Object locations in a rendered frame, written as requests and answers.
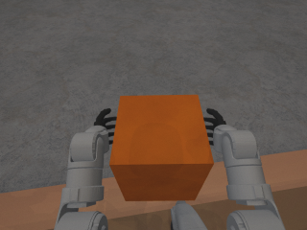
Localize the carton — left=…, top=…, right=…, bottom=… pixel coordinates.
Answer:
left=109, top=94, right=214, bottom=201

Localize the right robot forearm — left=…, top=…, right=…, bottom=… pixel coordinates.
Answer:
left=213, top=125, right=286, bottom=230

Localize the robot left hand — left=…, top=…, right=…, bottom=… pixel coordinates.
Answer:
left=94, top=108, right=117, bottom=145

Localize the left robot upper arm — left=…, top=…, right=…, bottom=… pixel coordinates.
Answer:
left=55, top=211, right=108, bottom=230

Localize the robot right shin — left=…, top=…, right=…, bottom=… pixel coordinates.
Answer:
left=175, top=200, right=186, bottom=230

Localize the robot right hand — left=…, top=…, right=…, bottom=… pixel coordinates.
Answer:
left=203, top=108, right=226, bottom=146

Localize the right robot upper arm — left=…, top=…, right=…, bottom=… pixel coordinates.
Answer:
left=226, top=209, right=285, bottom=230

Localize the left robot forearm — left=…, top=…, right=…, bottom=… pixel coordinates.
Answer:
left=54, top=126, right=109, bottom=230

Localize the right robot thigh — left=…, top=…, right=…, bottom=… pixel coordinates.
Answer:
left=171, top=203, right=208, bottom=230

